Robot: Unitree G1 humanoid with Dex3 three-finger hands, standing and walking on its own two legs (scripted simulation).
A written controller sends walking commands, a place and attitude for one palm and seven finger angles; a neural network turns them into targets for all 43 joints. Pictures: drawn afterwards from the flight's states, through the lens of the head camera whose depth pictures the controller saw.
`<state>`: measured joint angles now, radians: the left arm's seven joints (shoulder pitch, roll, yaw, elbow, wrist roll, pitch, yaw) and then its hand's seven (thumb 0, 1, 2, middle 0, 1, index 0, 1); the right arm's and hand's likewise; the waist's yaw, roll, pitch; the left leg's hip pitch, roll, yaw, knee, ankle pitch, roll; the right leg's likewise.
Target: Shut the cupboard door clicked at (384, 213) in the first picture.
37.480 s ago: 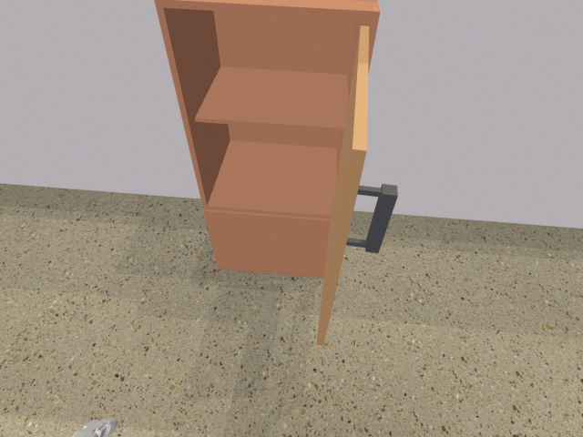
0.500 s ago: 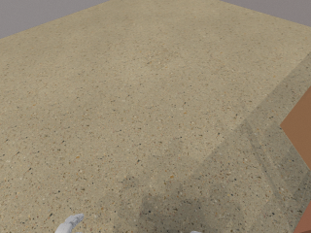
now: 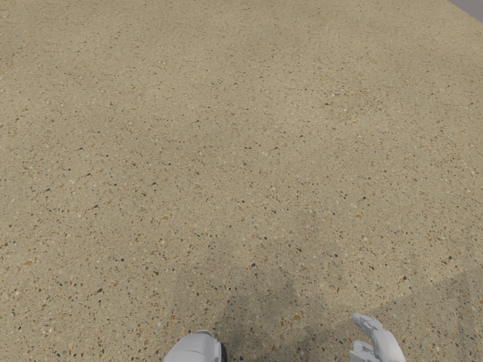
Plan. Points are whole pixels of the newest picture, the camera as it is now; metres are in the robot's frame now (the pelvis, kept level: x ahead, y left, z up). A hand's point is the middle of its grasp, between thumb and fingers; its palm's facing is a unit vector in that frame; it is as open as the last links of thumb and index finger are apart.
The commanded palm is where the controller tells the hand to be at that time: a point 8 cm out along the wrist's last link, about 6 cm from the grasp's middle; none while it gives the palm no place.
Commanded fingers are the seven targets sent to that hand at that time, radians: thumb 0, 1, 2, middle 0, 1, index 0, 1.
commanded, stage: walk to a spot facing it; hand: left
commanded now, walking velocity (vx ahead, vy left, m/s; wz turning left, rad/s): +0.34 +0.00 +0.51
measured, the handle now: out of the picture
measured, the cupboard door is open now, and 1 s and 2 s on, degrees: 55 55 55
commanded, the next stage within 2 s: turn to face it in 0.28 s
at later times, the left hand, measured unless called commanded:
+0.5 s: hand (156, 259) +0.30 +0.20 -0.13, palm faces +0.08 -0.99 -0.15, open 7.3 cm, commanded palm none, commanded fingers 0.00 0.90 0.90 -0.20 -0.30 -0.20 -0.30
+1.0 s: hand (150, 243) +0.34 +0.22 -0.14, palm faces -0.01 -0.97 -0.23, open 7.3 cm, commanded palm none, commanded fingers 0.00 0.90 0.90 -0.20 -0.30 -0.20 -0.30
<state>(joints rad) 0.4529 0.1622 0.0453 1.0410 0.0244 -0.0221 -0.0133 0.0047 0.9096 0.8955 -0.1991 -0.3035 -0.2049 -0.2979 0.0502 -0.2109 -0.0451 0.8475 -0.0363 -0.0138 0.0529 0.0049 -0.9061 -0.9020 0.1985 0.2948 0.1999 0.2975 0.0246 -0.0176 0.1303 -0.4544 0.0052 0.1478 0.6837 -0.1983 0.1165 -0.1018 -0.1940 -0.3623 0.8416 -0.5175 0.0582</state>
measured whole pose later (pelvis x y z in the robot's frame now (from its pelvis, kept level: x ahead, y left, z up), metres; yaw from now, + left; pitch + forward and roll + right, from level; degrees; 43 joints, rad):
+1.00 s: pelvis +0.30 +0.02 +0.03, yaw -6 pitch +2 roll +1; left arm 0.27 0.20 0.08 0.95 0.03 0.02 0.00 0.00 0.92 0.90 -0.20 -0.30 -0.20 -0.30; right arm 0.05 -0.20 -0.05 0.89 -0.01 0.03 -0.02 0.00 -0.91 -0.90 0.20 0.29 0.20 0.30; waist 0.05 -0.02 0.07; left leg -0.43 0.02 -0.04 0.77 -0.39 -0.07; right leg -0.28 0.09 0.12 0.48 -0.22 -0.05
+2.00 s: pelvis +0.35 +0.03 +0.02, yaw -43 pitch +1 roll +0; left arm 0.21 0.24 0.07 0.90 0.01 0.07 -0.01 0.00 0.91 0.90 -0.20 -0.30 -0.21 -0.30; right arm 0.14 -0.19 -0.02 0.85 -0.02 0.02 -0.02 0.00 -0.90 -0.90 0.20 0.30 0.20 0.30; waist 0.02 -0.06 0.07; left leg -0.30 0.02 0.06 0.58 -0.30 0.01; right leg -0.38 0.07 0.11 0.77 -0.44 0.00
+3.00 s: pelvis +0.36 -0.02 +0.03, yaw -78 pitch +1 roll -1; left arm 0.21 0.27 0.09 0.91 0.02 0.07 -0.02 0.00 0.91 0.90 -0.20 -0.30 -0.20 -0.30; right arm 0.15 -0.20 -0.01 0.83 -0.03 0.02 -0.02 0.00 -0.90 -0.90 0.20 0.30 0.20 0.30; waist 0.03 -0.04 0.09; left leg -0.26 0.06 0.09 0.53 -0.28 0.00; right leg -0.46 0.05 0.03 1.07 -0.51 0.03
